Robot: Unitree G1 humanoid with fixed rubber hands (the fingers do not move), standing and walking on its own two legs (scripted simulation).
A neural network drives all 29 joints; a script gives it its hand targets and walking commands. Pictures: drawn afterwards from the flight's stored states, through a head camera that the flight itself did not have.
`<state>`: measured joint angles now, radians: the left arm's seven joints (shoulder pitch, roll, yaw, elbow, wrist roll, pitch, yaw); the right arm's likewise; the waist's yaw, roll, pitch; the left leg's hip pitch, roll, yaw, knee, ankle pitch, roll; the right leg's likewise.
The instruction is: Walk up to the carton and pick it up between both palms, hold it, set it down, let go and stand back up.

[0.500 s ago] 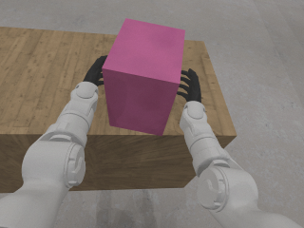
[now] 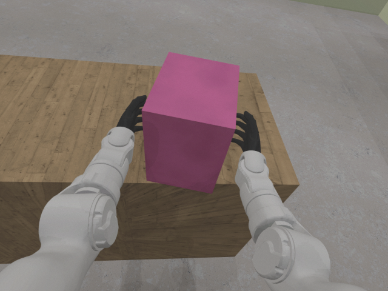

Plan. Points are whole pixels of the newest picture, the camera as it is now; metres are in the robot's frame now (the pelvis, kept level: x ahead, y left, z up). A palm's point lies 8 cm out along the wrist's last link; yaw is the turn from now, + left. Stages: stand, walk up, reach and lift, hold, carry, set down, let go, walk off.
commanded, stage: reach and lift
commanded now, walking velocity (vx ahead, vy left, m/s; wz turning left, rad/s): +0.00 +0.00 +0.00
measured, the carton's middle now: (191, 125) +0.50 -0.03 +0.06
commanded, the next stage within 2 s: none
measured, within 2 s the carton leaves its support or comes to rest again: leaves its support in 0.86 s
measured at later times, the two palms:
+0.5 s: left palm (128, 129) +0.45 +0.12 +0.09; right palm (250, 148) +0.40 -0.15 +0.09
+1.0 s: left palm (133, 125) +0.46 +0.10 +0.10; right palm (255, 144) +0.40 -0.15 +0.10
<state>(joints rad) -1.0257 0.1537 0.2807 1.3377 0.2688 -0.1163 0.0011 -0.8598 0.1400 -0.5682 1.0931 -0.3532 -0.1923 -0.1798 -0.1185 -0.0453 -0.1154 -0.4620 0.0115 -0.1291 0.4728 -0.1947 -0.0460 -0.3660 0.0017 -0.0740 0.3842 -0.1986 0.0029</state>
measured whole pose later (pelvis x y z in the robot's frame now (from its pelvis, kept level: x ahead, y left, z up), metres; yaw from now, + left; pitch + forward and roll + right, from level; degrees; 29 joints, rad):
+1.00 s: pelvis +0.00 +0.00 +0.00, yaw +0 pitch +10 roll -2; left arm -1.03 0.11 0.28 1.30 0.18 -0.13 0.05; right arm -0.86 0.14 -0.57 1.02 -0.32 -0.16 -0.19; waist -0.12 -0.04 -0.12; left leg -0.46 0.01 -0.13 0.47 -0.19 -0.05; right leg -0.37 0.00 -0.07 0.38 -0.20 0.00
